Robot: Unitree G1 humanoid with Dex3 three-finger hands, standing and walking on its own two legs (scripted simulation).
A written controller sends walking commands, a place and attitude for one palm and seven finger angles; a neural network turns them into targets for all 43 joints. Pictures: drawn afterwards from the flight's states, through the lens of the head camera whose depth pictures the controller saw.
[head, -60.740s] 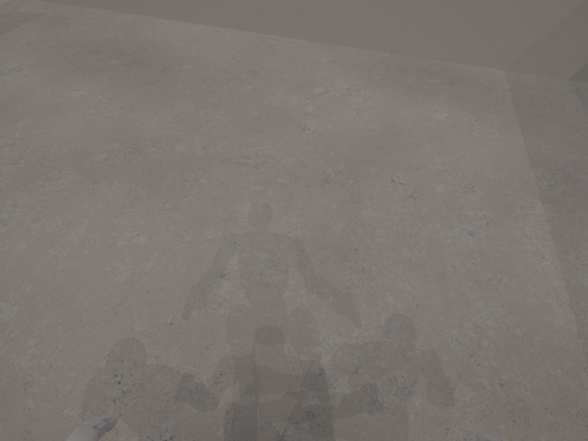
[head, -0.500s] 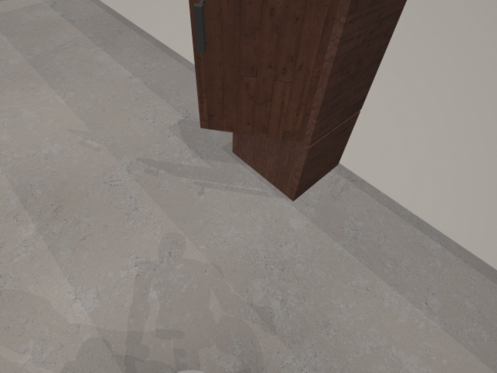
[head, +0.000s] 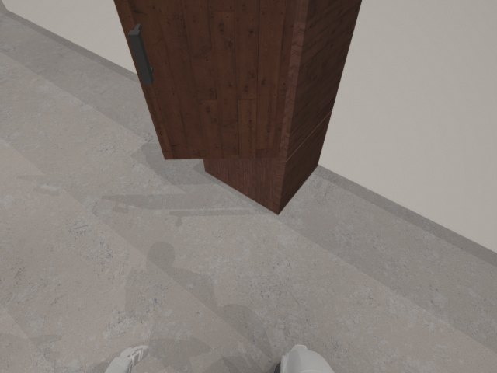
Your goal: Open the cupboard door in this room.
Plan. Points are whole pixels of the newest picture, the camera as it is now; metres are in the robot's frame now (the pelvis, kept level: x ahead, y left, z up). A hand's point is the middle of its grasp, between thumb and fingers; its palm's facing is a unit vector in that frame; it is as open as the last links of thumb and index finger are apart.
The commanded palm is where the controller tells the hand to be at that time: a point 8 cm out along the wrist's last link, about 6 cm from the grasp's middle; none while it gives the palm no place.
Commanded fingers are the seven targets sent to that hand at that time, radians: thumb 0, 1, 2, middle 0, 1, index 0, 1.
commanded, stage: take the last steps up to it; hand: left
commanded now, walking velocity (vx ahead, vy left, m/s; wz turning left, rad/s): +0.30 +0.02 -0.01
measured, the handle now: (143, 54) +0.83 +0.27 +0.07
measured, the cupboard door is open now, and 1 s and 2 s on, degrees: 38 38 38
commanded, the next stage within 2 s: come to a stop and stand still in 0.54 s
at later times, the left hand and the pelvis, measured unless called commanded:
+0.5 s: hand out of the picture +0.13 +0.16 -0.17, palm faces +0.14 -0.98 -0.16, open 7.3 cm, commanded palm none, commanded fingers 0.00 0.90 0.90 -0.20 -0.30 -0.20 -0.30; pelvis +0.19 -0.01 +0.01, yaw +2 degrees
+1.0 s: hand (160, 268) +0.35 +0.20 -0.17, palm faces +0.01 -0.96 -0.26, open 7.4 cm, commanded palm none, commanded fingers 0.00 0.90 0.90 -0.20 -0.30 -0.20 -0.30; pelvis +0.29 +0.00 -0.01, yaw +0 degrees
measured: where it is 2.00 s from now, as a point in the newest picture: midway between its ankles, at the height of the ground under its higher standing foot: (246, 362)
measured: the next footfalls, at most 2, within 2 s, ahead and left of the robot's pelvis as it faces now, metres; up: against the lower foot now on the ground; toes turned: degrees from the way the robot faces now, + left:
right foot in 0.08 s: +0.15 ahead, -0.11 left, +0.00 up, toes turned -6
left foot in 0.56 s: +0.32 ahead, +0.12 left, +0.00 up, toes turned +8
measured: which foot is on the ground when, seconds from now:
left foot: down 0.00-0.08, up 0.10-0.54, down 0.56-0.96, up 0.98-1.00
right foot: up 0.00-0.06, down 0.08-0.56, up 0.58-0.88, down 0.90-1.00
